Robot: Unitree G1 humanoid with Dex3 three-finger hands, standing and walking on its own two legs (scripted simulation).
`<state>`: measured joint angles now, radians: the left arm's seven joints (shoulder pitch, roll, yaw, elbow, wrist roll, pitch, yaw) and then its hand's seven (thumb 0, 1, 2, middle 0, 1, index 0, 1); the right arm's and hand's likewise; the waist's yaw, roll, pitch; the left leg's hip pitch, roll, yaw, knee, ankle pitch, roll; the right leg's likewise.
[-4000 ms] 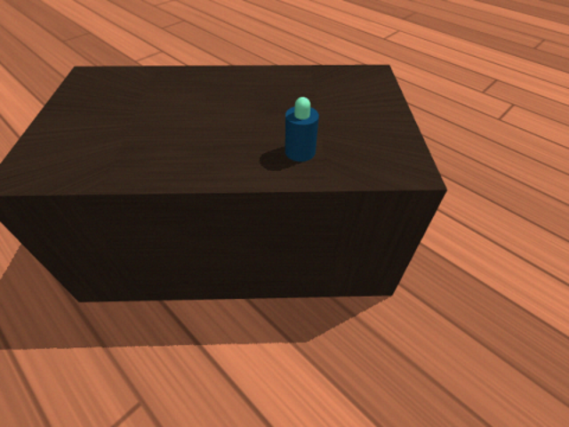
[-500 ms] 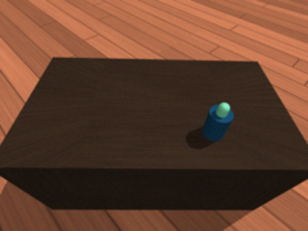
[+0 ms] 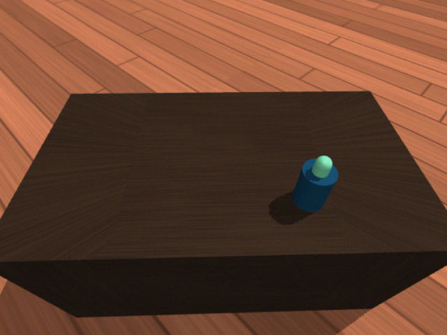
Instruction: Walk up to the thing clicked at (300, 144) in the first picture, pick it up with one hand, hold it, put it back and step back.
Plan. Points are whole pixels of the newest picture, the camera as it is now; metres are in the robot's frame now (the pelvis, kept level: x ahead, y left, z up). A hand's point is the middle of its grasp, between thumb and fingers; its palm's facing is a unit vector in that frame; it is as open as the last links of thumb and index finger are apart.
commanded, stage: stand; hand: right
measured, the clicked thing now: (316, 180) +0.50 -0.23 -0.09
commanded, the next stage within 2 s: rise first in 1.76 s
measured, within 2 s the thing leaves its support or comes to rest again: neither
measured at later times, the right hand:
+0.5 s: hand out of the picture +0.09 -0.25 -0.15, palm faces -0.02 +0.94 -0.34, open 7.4 cm
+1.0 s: hand out of the picture +0.08 -0.25 -0.16, palm faces -0.02 +0.94 -0.34, open 7.4 cm
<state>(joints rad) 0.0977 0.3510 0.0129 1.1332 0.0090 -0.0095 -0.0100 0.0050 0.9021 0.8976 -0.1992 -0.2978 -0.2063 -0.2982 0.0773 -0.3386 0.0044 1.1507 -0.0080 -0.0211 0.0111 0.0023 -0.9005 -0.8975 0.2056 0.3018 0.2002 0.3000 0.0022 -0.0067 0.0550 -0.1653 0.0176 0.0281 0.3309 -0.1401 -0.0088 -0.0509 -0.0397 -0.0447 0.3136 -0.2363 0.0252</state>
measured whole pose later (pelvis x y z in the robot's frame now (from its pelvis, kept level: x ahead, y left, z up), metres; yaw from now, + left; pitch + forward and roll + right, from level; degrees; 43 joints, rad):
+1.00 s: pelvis +0.00 +0.00 +0.00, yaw +0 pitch -2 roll +0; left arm 0.13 0.36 0.00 1.12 0.01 0.00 0.00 0.01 0.90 0.90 -0.20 -0.30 -0.21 -0.30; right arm 0.09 -0.34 0.00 1.15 -0.01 -0.01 0.01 0.00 -0.90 -0.90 0.21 0.30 0.20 0.30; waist 0.00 -0.01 0.05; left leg -0.15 0.02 0.03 0.32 -0.15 -0.01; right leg -0.03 -0.04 -0.04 0.30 -0.23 0.02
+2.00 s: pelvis -0.01 +0.00 -0.01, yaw -1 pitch +0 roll +0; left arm 0.08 0.31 0.05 0.95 -0.07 -0.07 0.04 0.01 0.76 0.75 -0.12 -0.19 -0.12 -0.19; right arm 0.05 -0.31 -0.05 0.98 0.07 -0.07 -0.04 0.01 -0.76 -0.75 0.14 0.20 0.14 0.19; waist 0.00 -0.01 0.08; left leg -0.26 0.03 0.04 0.42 -0.17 -0.01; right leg -0.15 -0.03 -0.03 0.42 -0.27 0.02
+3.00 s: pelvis +0.01 +0.00 +0.00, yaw -2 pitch -1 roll +0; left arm 0.21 0.24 0.11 0.65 -0.02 -0.07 0.07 -0.01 -0.52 0.07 -0.06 -0.06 -0.07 -0.06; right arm 0.36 -0.27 -0.13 0.26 0.04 -0.05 -0.05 -0.01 0.52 -0.06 0.06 0.06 0.05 0.06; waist -0.02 -0.04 0.04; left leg -0.18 0.03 0.06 0.40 -0.20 -0.01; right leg -0.09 -0.03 -0.01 0.40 -0.29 0.02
